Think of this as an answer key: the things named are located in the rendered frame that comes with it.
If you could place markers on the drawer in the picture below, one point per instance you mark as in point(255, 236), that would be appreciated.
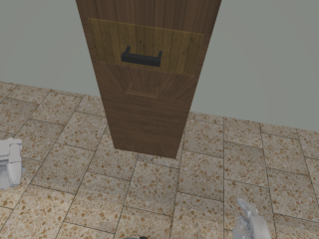
point(179, 49)

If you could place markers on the cabinet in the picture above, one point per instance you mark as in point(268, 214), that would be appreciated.
point(142, 126)

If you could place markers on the handle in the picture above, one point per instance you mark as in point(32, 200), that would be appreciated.
point(141, 95)
point(140, 59)

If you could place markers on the left robot hand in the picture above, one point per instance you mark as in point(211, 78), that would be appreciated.
point(10, 162)

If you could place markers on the right robot hand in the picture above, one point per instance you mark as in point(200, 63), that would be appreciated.
point(255, 226)

